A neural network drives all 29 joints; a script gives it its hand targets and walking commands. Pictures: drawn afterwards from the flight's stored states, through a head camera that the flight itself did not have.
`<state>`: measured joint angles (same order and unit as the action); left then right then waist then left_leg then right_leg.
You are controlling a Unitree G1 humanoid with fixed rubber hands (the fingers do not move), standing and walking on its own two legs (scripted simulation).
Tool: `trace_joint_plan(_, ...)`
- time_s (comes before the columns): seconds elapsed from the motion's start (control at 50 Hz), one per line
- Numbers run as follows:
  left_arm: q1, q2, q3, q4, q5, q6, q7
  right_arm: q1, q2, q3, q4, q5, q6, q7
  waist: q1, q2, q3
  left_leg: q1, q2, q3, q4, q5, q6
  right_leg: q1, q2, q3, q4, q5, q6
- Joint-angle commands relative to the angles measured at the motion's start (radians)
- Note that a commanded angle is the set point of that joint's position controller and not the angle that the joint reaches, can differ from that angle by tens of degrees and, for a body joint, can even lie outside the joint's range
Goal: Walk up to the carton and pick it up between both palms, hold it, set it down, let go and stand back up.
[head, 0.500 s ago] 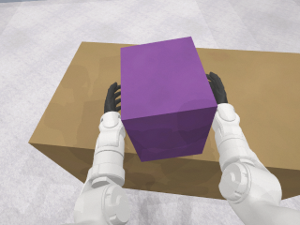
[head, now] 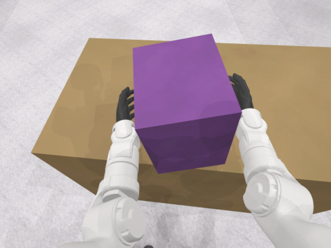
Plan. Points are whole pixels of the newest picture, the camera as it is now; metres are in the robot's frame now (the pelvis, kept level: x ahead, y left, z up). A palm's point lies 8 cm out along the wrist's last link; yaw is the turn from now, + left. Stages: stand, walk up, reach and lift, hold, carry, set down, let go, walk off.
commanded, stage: set down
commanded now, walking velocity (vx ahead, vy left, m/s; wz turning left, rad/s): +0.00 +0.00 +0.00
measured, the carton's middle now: (182, 110) +0.46 +0.01 +0.01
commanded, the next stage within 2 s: none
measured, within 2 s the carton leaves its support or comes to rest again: rests again in 0.34 s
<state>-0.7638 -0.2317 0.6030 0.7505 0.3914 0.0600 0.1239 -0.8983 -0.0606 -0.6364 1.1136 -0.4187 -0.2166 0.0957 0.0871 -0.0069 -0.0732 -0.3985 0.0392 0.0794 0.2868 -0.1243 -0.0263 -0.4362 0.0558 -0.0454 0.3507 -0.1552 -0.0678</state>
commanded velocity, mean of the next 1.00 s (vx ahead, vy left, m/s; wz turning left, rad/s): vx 0.00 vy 0.00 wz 0.00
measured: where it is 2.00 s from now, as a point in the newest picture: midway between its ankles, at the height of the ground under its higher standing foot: outside the picture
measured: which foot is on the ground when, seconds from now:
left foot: down 0.00-1.00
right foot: down 0.00-1.00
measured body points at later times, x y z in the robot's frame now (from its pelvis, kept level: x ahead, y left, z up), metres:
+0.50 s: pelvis +0.00 +0.01 +0.00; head +0.08 +0.01 +0.44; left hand +0.41 +0.16 +0.04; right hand +0.45 -0.14 +0.05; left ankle -0.01 +0.14 -0.74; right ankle -0.01 -0.06 -0.74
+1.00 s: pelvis +0.00 +0.01 +0.00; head +0.09 +0.01 +0.44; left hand +0.41 +0.15 +0.04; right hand +0.45 -0.14 +0.05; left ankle -0.01 +0.14 -0.74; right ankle -0.01 -0.06 -0.74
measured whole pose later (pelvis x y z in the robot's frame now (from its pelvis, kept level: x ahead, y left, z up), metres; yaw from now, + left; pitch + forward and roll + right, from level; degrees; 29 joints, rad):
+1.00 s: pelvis +0.00 +0.01 +0.00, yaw -1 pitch +13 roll +1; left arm -0.74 -0.28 0.63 0.66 0.48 0.05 0.10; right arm -0.84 -0.02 -0.69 1.00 -0.46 -0.20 0.15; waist 0.08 -0.03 -0.04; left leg -0.37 0.03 0.09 0.29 -0.13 -0.01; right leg -0.41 0.05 -0.03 0.35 -0.16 -0.07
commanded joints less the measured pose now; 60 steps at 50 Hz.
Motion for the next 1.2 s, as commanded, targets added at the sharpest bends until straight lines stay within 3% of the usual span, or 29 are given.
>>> trace_joint_plan(0.0,-0.581,-0.329,-0.258,-0.107,0.011,-0.079,-0.052,-0.473,0.440,0.179,0.011,-0.048,-0.019,0.133,0.006,-0.099,-0.636,0.134,-0.001,0.064,0.024,0.237,0.048,0.468,-0.078,-0.011,0.077,0.582,0.127)
trace_joint_plan(0.26,-0.526,-0.322,-0.249,-0.136,0.043,-0.056,-0.037,-0.439,0.403,0.136,-0.026,-0.063,-0.004,0.149,0.012,-0.074,-0.603,0.241,0.004,0.060,0.048,0.288,0.045,0.333,-0.060,-0.033,0.035,0.434,0.104)
trace_joint_plan(0.86,-0.379,-0.301,-0.191,-0.123,0.095,-0.061,-0.063,-0.327,0.408,0.151,-0.079,-0.078,0.008,0.152,0.010,-0.112,-0.484,0.175,-0.006,0.060,0.033,0.249,0.077,0.364,-0.072,-0.010,0.041,0.439,0.114)
trace_joint_plan(1.18,-0.309,-0.311,-0.183,-0.125,0.121,-0.051,-0.074,-0.272,0.424,0.159,-0.087,-0.079,0.017,0.159,0.010,-0.089,-0.444,0.188,-0.009,0.050,0.049,0.273,0.081,0.310,-0.071,-0.012,0.038,0.409,0.108)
